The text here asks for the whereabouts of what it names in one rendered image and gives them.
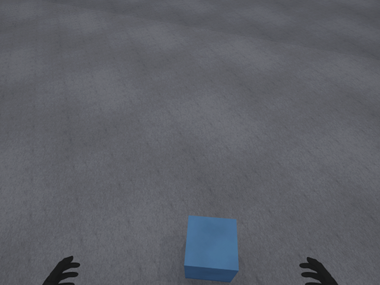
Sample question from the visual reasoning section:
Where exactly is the carton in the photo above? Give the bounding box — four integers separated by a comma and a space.
184, 216, 239, 283

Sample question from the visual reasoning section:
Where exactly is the left robot hand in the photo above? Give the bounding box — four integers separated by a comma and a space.
42, 256, 80, 285

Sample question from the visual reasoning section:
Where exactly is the right robot hand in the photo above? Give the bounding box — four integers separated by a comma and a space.
299, 257, 338, 285

